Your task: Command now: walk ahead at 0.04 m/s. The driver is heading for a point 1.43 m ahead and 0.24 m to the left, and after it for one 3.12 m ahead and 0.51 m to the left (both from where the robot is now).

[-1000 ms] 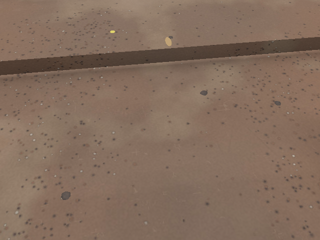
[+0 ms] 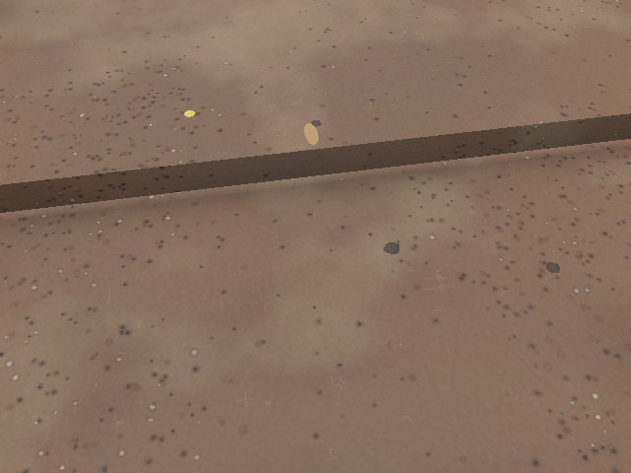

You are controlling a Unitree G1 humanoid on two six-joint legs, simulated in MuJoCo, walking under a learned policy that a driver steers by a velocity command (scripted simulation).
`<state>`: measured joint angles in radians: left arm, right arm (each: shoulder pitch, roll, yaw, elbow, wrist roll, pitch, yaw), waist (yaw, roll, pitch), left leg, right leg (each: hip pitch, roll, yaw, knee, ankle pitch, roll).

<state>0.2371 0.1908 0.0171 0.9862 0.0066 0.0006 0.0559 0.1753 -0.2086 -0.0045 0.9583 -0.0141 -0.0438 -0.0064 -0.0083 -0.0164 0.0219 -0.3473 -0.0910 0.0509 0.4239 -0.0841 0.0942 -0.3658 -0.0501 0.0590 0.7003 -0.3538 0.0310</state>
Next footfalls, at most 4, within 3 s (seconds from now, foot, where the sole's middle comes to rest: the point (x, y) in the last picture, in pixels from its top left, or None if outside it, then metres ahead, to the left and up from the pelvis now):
0.04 right None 0.07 -0.14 -0.77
1.58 right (384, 444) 0.56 -0.11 -0.77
2.14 left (271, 332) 0.84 0.14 -0.77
2.66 right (307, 233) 1.16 0.05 -0.77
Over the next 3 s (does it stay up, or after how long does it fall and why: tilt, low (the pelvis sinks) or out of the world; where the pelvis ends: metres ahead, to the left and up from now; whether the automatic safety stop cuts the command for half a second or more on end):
stays up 1.13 0.13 0.02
